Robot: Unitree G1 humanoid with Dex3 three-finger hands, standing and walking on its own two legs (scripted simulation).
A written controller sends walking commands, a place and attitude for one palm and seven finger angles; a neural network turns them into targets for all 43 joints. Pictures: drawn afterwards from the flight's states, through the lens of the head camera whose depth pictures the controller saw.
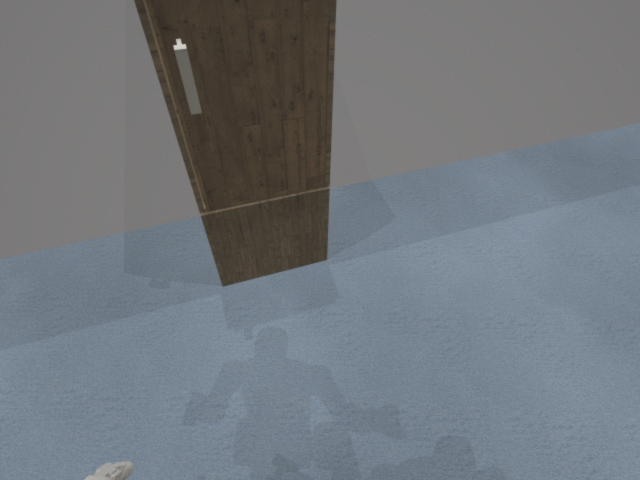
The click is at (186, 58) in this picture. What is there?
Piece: cupboard door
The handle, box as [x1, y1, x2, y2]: [173, 39, 201, 114]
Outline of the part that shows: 176,39 177,44 173,46 191,114 201,112 186,47 185,44 181,43 180,39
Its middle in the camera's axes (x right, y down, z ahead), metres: -0.30 -0.36 +0.86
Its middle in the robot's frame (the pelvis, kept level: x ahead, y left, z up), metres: +0.88 +0.35 +0.08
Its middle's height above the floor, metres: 0.85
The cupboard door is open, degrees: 0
